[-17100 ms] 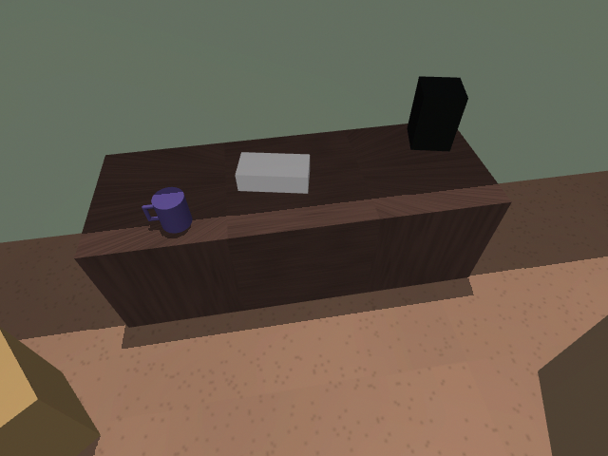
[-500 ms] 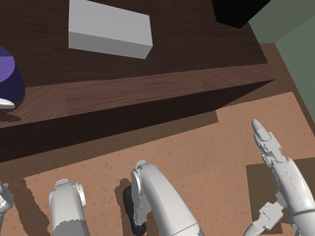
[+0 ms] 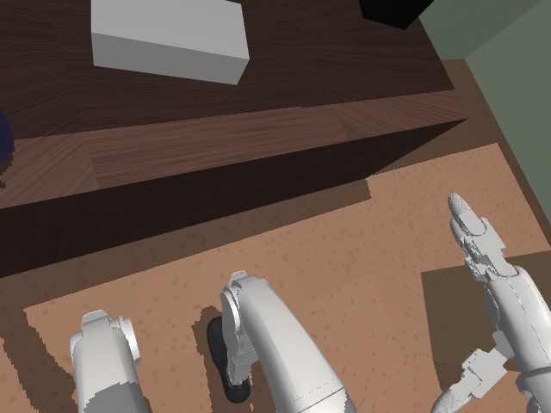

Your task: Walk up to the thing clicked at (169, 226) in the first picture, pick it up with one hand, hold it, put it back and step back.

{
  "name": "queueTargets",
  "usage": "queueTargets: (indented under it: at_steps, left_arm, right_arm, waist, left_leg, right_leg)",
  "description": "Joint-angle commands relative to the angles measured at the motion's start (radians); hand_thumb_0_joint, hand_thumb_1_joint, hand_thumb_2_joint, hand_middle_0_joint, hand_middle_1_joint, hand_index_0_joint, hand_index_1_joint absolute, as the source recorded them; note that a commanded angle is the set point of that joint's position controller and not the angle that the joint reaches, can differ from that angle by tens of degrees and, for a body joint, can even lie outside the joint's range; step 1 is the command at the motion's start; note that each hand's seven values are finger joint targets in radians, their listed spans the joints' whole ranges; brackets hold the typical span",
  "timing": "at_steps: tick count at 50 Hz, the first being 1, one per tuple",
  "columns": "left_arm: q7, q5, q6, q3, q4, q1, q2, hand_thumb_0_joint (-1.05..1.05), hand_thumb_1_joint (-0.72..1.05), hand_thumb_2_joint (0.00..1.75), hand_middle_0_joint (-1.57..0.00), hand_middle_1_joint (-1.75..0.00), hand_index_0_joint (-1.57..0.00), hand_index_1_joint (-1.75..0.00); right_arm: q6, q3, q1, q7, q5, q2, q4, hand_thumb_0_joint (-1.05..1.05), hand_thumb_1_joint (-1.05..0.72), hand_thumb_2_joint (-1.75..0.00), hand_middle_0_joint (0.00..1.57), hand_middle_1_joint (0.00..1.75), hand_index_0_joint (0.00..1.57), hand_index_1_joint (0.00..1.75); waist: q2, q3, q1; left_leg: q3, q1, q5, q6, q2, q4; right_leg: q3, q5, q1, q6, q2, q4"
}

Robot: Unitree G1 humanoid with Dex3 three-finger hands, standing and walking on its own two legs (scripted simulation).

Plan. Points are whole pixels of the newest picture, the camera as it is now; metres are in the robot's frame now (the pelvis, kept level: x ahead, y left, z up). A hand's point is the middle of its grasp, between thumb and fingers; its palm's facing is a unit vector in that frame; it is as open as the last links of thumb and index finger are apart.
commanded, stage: close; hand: left
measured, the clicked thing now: out of the picture +0.54 +0.25 -0.06
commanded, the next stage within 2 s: settle in 0.06 s
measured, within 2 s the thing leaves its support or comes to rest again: leaves its support in 0.48 s
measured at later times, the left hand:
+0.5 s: hand out of the picture +0.54 +0.27 -0.05, palm faces +0.32 -0.95 -0.02, open 11.6 cm
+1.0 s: hand out of the picture +0.57 +0.26 +0.01, palm faces +0.33 -0.94 -0.02, open 11.7 cm
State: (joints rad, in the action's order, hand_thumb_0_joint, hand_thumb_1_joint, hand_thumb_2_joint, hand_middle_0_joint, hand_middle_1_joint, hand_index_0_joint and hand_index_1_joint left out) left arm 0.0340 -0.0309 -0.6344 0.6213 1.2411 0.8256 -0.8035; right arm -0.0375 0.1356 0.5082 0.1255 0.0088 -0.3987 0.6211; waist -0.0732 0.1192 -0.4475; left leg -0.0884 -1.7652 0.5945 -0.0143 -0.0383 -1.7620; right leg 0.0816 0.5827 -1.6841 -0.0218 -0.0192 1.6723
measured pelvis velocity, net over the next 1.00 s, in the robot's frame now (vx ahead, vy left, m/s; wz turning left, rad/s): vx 0.04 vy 0.00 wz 0.01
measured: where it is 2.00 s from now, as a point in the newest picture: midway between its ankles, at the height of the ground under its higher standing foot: (183, 395)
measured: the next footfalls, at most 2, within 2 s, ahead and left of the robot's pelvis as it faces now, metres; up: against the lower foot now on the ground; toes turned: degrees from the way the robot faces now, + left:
none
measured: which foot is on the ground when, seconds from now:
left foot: down 0.00-1.00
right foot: down 0.00-1.00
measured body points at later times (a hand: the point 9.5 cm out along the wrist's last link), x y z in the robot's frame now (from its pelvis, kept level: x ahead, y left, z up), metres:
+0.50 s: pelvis +0.01 +0.00 +0.02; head +0.22 +0.12 +0.40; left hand +0.52 +0.32 -0.05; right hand +0.20 -0.23 +0.19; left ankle +0.08 +0.11 -0.50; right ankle +0.09 -0.13 -0.50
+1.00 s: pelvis +0.04 +0.00 +0.06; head +0.25 +0.09 +0.45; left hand +0.55 +0.31 +0.02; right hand +0.23 -0.24 +0.16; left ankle +0.08 +0.11 -0.50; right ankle +0.09 -0.13 -0.50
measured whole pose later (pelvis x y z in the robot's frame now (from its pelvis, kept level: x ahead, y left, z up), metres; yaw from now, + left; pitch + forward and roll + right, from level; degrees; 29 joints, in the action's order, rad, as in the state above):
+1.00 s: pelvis +0.04 +0.00 +0.06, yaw +0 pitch +33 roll -6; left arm 0.01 -0.03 -0.55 0.60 1.23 0.82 -0.69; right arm 0.02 0.06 0.47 0.10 0.06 -0.34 0.45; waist -0.05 0.14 -0.38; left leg -0.06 -1.51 0.61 -0.01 -0.06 -1.55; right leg 0.05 0.59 -1.45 -0.02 -0.04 1.46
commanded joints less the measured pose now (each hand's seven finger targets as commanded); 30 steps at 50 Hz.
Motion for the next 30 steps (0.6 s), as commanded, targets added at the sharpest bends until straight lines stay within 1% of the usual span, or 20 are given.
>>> queueTargets:
  at_steps: [1,3,4,6,8,10,12,14,16,18,19,20,21,23,24,25,26,27,28,30]
  left_arm:
    - [-0.01,0.006,-0.035,0.002,-0.141,0.296,-0.214,0.0,-0.47,0.51,-0.91,-0.81,-0.94,-0.79]
    - [-0.012,0.008,-0.037,-0.002,-0.127,0.286,-0.198,0.0,-0.49,0.55,-0.95,-0.86,-0.99,-0.84]
    - [-0.015,0.008,-0.042,0.013,-0.133,0.283,-0.217,0.0,-0.47,0.59,-0.98,-0.89,-1.01,-0.88]
    - [-0.022,0.005,-0.046,0.022,-0.122,0.276,-0.232,0.0,-0.46,0.64,-1.05,-0.97,-1.08,-0.95]
    - [-0.022,0.0,-0.052,0.021,-0.146,0.289,-0.233,0.0,-0.44,0.72,-1.12,-1.04,-1.15,-1.03]
    - [-0.022,-0.003,-0.048,0.01,-0.171,0.296,-0.224,0.0,-0.28,0.88,-1.17,-1.17,-1.19,-1.18]
    - [-0.027,-0.008,-0.043,0.01,-0.199,0.321,-0.231,0.0,-0.25,1.03,-1.25,-1.28,-1.27,-1.29]
    - [-0.026,-0.005,-0.036,0.008,-0.214,0.317,-0.224,0.0,-0.22,1.12,-1.28,-1.34,-1.29,-1.36]
    - [-0.023,0.004,-0.033,0.007,-0.264,0.335,-0.226,0.0,-0.16,1.16,-1.31,-1.37,-1.32,-1.39]
    - [-0.021,0.0,-0.028,0.001,-0.332,0.355,-0.248,0.0,-0.13,1.17,-1.3,-1.38,-1.31,-1.4]
    - [-0.018,0.001,-0.019,-0.008,-0.317,0.349,-0.234,0.0,-0.14,1.18,-1.31,-1.38,-1.32,-1.4]
    - [-0.016,0.004,-0.021,0.003,-0.375,0.384,-0.254,0.0,-0.17,1.2,-1.32,-1.4,-1.33,-1.42]
    - [-0.014,0.011,-0.014,0.003,-0.362,0.381,-0.254,0.0,-0.19,1.21,-1.32,-1.41,-1.33,-1.44]
    - [-0.014,0.019,-0.007,-0.006,-0.419,0.414,-0.245,0.0,-0.2,1.23,-1.34,-1.44,-1.34,-1.47]
    - [-0.015,0.019,-0.002,0.01,-0.42,0.403,-0.266,0.0,-0.21,1.24,-1.35,-1.45,-1.35,-1.48]
    - [-0.016,0.021,-0.002,0.009,-0.449,0.43,-0.273,0.0,-0.22,1.24,-1.35,-1.46,-1.35,-1.48]
    - [-0.02,0.014,0.002,0.002,-0.448,0.438,-0.275,0.0,-0.2,1.24,-1.35,-1.45,-1.35,-1.48]
    - [-0.023,0.013,0.006,0.001,-0.423,0.425,-0.255,0.0,-0.24,1.25,-1.37,-1.47,-1.37,-1.5]
    - [-0.023,0.013,0.018,-0.019,-0.368,0.392,-0.216,0.0,-0.23,1.26,-1.36,-1.48,-1.36,-1.5]
    - [-0.033,0.013,0.019,0.007,-0.385,0.408,-0.25,0.0,-0.23,1.28,-1.34,-1.47,-1.34,-1.5]
  right_arm:
    - [-0.051,0.165,0.059,-0.037,-0.009,-0.176,0.159,0.0,0.5,-0.05,0.05,0.05,0.05,0.05]
    - [-0.054,0.164,0.074,-0.033,-0.012,-0.174,0.161,0.0,0.5,-0.05,0.05,0.05,0.05,0.05]
    - [-0.053,0.172,0.075,-0.032,-0.015,-0.186,0.175,0.0,0.51,-0.05,0.05,0.05,0.05,0.05]
    - [-0.053,0.181,0.074,-0.028,-0.018,-0.182,0.167,0.0,0.51,-0.05,0.05,0.05,0.05,0.05]
    - [-0.053,0.191,0.082,-0.026,-0.016,-0.183,0.153,0.0,0.5,-0.05,0.05,0.05,0.05,0.05]
    - [-0.053,0.208,0.079,-0.025,-0.017,-0.192,0.175,0.0,0.5,-0.06,0.05,0.05,0.05,0.05]
    - [-0.047,0.234,0.074,-0.027,-0.02,-0.206,0.187,0.0,0.5,-0.06,0.05,0.05,0.05,0.05]
    - [-0.046,0.222,0.087,-0.026,-0.018,-0.198,0.19,0.0,0.5,-0.06,0.05,0.05,0.05,0.05]
    - [-0.046,0.201,0.106,-0.024,-0.015,-0.185,0.199,0.0,0.5,-0.06,0.05,0.05,0.05,0.05]
    - [-0.045,0.213,0.108,-0.027,-0.012,-0.184,0.205,0.0,0.5,-0.06,0.05,0.05,0.05,0.05]
    - [-0.042,0.207,0.104,-0.028,-0.01,-0.182,0.182,0.0,0.5,-0.06,0.05,0.05,0.05,0.05]
    - [-0.037,0.208,0.118,-0.029,-0.003,-0.176,0.138,0.0,0.5,-0.06,0.05,0.05,0.05,0.05]
    - [-0.036,0.201,0.098,-0.031,-0.004,-0.166,0.119,0.0,0.49,-0.06,0.05,0.05,0.05,0.05]
    - [-0.037,0.193,0.076,-0.036,0.006,-0.162,0.119,0.0,0.49,-0.06,0.05,0.05,0.05,0.05]
    - [-0.037,0.194,0.072,-0.039,0.009,-0.172,0.114,0.0,0.49,-0.06,0.05,0.05,0.05,0.05]
    - [-0.032,0.169,0.071,-0.039,0.017,-0.16,0.101,0.0,0.49,-0.06,0.05,0.05,0.05,0.05]
    - [-0.031,0.157,0.072,-0.037,0.014,-0.15,0.106,0.0,0.49,-0.06,0.05,0.05,0.05,0.05]
    - [-0.026,0.152,0.069,-0.038,0.02,-0.143,0.075,0.0,0.49,-0.06,0.05,0.05,0.05,0.05]
    - [-0.023,0.153,0.061,-0.039,0.021,-0.145,0.078,0.0,0.49,-0.06,0.05,0.05,0.05,0.05]
    - [-0.016,0.157,0.053,-0.043,0.029,-0.146,0.018,0.0,0.5,-0.06,0.05,0.05,0.05,0.05]
  waist:
    - [0.437,0.487,-0.013]
    - [0.443,0.485,-0.016]
    - [0.438,0.49,-0.011]
    - [0.456,0.472,-0.005]
    - [0.458,0.491,-0.007]
    - [0.472,0.503,-0.015]
    - [0.495,0.52,-0.016]
    - [0.501,0.531,-0.006]
    - [0.516,0.574,-0.003]
    - [0.552,0.625,0.006]
    - [0.564,0.616,0.012]
    - [0.595,0.628,0.018]
    - [0.6,0.621,0.028]
    - [0.603,0.636,0.036]
    - [0.609,0.638,0.049]
    - [0.644,0.644,0.059]
    - [0.647,0.655,0.066]
    - [0.645,0.626,0.067]
    - [0.622,0.604,0.061]
    - [0.616,0.591,0.071]
  left_leg:
    - [-0.019,0.543,-0.067,0.013,0.012,0.241]
    - [-0.028,0.569,-0.121,0.016,0.008,0.24]
    - [-0.041,0.584,-0.136,0.021,0.004,0.246]
    - [-0.038,0.576,-0.142,0.021,0.005,0.246]
    - [-0.035,0.584,-0.135,0.019,0.005,0.242]
    - [-0.038,0.611,-0.113,0.02,0.002,0.258]
    - [-0.049,0.649,-0.093,0.027,-0.003,0.281]
    - [-0.049,0.676,-0.092,0.029,-0.004,0.288]
    - [-0.037,0.702,-0.139,0.028,0.0,0.282]
    - [-0.018,0.738,-0.169,0.024,0.003,0.276]
    - [-0.019,0.75,-0.183,0.025,0.003,0.281]
    - [-0.014,0.776,-0.211,0.029,0.001,0.282]
    - [-0.01,0.771,-0.216,0.026,0.003,0.282]
    - [-0.003,0.786,-0.213,0.025,0.005,0.296]
    - [-0.011,0.822,-0.231,0.029,0.002,0.308]
    - [-0.012,0.852,-0.273,0.035,-0.001,0.316]
    - [-0.02,0.884,-0.284,0.037,-0.005,0.324]
    - [-0.02,0.88,-0.288,0.039,-0.006,0.332]
    - [-0.024,0.884,-0.299,0.039,-0.009,0.341]
    - [-0.016,0.874,-0.327,0.034,-0.009,0.341]
  right_leg:
    - [-0.019,-0.102,0.178,0.05,-0.031,-0.187]
    - [-0.003,-0.134,0.162,0.054,-0.034,-0.171]
    - [0.003,-0.144,0.156,0.055,-0.034,-0.162]
    - [0.001,-0.15,0.158,0.056,-0.034,-0.156]
    - [-0.003,-0.147,0.164,0.053,-0.033,-0.16]
    - [-0.003,-0.133,0.165,0.053,-0.032,-0.169]
    - [0.0,-0.114,0.152,0.055,-0.031,-0.175]
    - [-0.002,-0.112,0.168,0.054,-0.03,-0.185]
    - [-0.01,-0.146,0.211,0.051,-0.029,-0.197]
    - [-0.025,-0.162,0.255,0.052,-0.029,-0.21]
    - [-0.025,-0.167,0.25,0.053,-0.029,-0.212]
    - [-0.023,-0.178,0.249,0.055,-0.031,-0.215]
    - [-0.029,-0.18,0.259,0.054,-0.03,-0.221]
    - [-0.037,-0.182,0.304,0.054,-0.03,-0.245]
    - [-0.033,-0.189,0.304,0.055,-0.031,-0.246]
    - [-0.029,-0.205,0.303,0.06,-0.033,-0.244]
    - [-0.025,-0.202,0.292,0.061,-0.034,-0.24]
    - [-0.023,-0.202,0.29,0.061,-0.035,-0.252]
    - [-0.018,-0.207,0.29,0.062,-0.038,-0.258]
    - [-0.019,-0.224,0.305,0.062,-0.041,-0.271]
